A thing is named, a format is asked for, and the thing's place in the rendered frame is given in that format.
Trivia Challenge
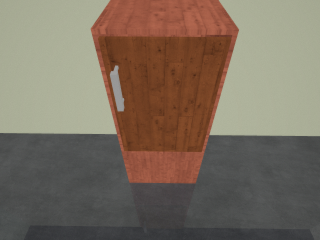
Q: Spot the handle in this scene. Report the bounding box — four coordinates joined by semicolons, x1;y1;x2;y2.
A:
110;65;125;112

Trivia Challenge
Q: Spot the cupboard door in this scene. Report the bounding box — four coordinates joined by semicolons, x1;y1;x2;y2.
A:
98;36;232;152

